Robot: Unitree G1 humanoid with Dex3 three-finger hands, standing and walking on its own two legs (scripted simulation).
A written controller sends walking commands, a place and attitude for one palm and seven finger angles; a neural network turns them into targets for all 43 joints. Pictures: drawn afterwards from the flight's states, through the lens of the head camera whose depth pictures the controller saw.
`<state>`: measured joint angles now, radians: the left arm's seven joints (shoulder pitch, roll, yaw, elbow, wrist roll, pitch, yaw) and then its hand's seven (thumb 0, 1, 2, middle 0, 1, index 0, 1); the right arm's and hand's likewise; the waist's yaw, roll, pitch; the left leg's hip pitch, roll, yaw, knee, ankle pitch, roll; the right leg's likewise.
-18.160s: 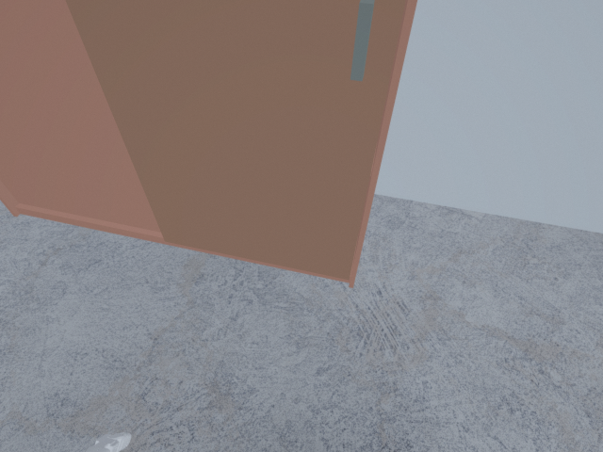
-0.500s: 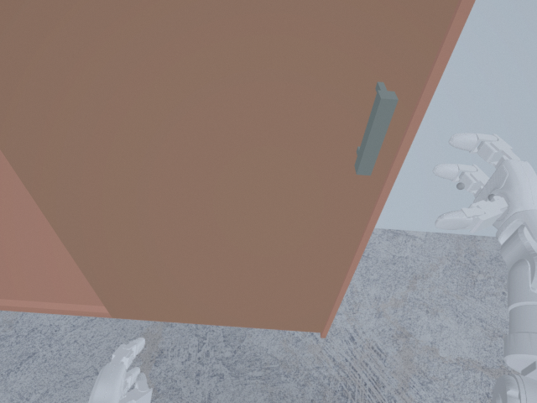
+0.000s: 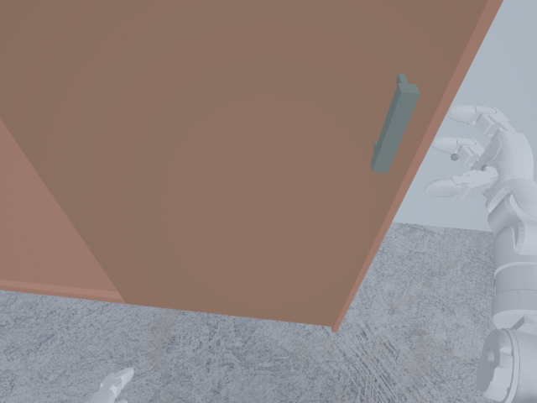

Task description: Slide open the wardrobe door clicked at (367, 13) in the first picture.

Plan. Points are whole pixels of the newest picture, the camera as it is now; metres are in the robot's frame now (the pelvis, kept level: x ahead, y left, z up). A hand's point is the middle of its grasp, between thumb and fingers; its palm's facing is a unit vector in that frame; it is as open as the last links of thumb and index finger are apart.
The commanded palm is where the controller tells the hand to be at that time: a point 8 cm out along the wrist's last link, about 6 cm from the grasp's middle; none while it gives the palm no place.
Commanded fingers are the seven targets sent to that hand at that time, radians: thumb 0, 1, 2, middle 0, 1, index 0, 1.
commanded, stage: move the hooked fingers beside the handle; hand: right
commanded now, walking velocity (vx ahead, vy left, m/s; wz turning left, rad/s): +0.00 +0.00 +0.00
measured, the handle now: (390, 124) +0.50 -0.14 +0.18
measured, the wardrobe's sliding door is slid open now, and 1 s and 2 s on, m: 0.00 0.00 0.00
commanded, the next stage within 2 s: feel for the door with the fingertips in 1.08 s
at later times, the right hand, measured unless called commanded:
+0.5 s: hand (452, 160) +0.43 -0.22 +0.18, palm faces +0.06 +1.00 +0.00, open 14.0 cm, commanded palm +0.41 -0.25 +0.19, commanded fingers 0.00 0.50 -0.30 0.30 1.20 0.30 1.20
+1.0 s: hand (447, 152) +0.43 -0.20 +0.19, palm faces +0.04 +1.00 +0.02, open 14.0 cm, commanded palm +0.41 -0.25 +0.18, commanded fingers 0.00 0.50 -0.30 0.30 1.20 0.30 1.20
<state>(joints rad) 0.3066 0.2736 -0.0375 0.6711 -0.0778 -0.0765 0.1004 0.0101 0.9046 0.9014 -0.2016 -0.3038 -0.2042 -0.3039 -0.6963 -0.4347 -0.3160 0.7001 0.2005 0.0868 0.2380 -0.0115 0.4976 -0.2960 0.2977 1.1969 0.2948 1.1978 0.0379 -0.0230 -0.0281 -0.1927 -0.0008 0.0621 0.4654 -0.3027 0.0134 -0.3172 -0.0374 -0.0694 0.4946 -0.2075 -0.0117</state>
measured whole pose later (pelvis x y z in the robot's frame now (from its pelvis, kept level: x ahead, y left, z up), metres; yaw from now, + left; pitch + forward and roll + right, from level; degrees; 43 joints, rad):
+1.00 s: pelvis -0.01 +0.00 +0.00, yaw +0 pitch +2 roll +1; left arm 0.32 0.27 -0.04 0.67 -0.08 -0.04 0.09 0.01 0.90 0.90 -0.20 -0.30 -0.20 -0.30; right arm -0.77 -0.43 -0.30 0.82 0.19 0.04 0.23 -0.01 0.50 -0.30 0.30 1.20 0.30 1.20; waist 0.04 -0.03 -0.05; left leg -0.23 0.00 0.06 0.50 -0.31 0.01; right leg -0.35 -0.04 -0.06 0.53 -0.22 -0.01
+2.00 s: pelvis +0.00 +0.01 +0.00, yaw +0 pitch +3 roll +0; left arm 0.33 0.28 -0.01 0.69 -0.06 -0.03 0.08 0.01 0.91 0.90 -0.20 -0.30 -0.20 -0.30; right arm -0.82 -0.34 -0.24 0.83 0.17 0.04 0.14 -0.01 0.50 -0.30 0.30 1.20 0.29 1.20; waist 0.05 -0.04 -0.04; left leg -0.23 -0.01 0.07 0.50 -0.32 0.03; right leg -0.35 -0.04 -0.06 0.52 -0.22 0.00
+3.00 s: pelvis -0.01 +0.00 +0.00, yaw +0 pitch +3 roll +1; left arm 0.31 0.25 -0.03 0.68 -0.06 -0.05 0.06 0.01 0.91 0.90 -0.20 -0.30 -0.20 -0.30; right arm -0.85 -0.27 -0.22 0.86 0.15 0.04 0.06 -0.01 0.50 -0.30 0.30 1.20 0.30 1.20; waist 0.05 -0.03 -0.05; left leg -0.24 0.00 0.06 0.51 -0.31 0.01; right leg -0.36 -0.04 -0.07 0.53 -0.21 -0.01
